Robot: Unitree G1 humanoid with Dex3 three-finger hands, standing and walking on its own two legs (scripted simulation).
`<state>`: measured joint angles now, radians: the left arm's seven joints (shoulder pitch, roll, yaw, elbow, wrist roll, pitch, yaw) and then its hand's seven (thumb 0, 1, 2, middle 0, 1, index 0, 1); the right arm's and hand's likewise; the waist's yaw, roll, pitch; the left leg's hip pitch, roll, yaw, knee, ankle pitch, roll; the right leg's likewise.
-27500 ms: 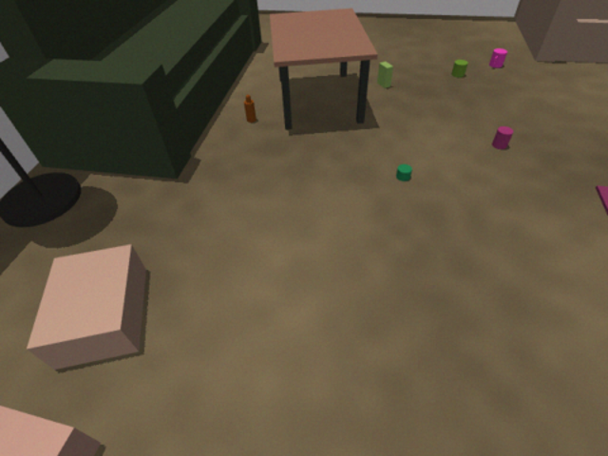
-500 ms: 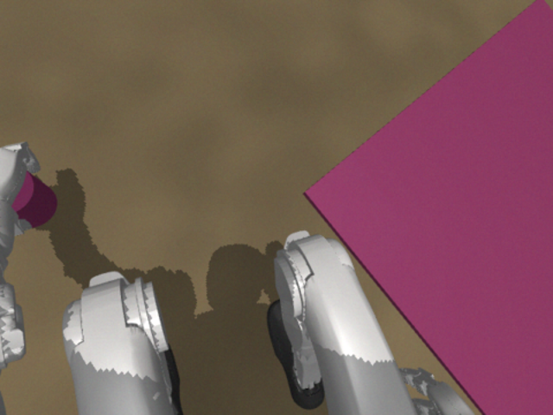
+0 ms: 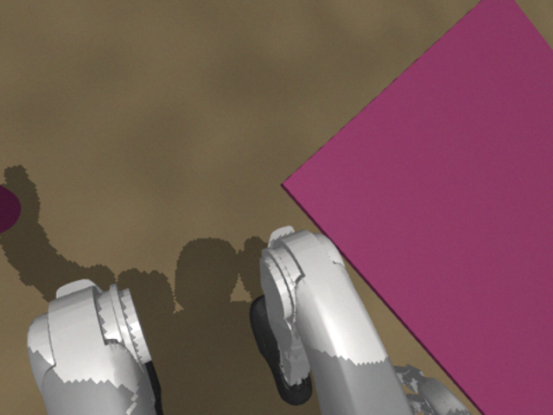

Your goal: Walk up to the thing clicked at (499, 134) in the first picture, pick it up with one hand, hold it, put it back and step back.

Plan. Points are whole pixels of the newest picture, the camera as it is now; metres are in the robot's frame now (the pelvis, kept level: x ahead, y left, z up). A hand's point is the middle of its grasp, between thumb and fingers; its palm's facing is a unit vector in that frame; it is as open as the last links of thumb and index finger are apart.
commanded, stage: rest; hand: left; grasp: from above
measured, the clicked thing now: out of the picture +0.45 +0.33 -0.24
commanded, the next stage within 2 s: open in 0.54 s
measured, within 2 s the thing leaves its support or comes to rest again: rests again in 0.12 s
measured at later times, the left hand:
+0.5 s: hand out of the picture +0.44 +0.33 -0.22, palm faces -0.42 -0.15 -0.90, open 10.2 cm
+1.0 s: hand out of the picture +0.44 +0.32 -0.22, palm faces -0.41 -0.14 -0.90, open 11.8 cm
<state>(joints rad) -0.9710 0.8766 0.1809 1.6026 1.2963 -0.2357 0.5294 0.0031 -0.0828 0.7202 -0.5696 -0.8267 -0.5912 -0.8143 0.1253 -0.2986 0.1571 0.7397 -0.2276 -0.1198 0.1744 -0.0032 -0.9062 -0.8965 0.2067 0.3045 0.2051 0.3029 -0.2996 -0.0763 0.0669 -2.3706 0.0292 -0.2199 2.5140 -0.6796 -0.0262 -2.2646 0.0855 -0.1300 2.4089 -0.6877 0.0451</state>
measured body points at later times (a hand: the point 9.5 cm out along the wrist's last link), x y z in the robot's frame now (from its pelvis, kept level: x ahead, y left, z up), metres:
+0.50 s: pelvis +0.00 +0.00 +0.00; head +0.25 +0.11 +0.35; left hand +0.46 +0.33 -0.16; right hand +0.06 -0.26 -0.08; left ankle +0.07 +0.14 -0.27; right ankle +0.10 -0.12 -0.27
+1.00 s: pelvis +0.00 +0.01 +0.00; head +0.25 +0.12 +0.35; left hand +0.46 +0.33 -0.17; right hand +0.04 -0.25 -0.07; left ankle +0.07 +0.14 -0.27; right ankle +0.10 -0.12 -0.27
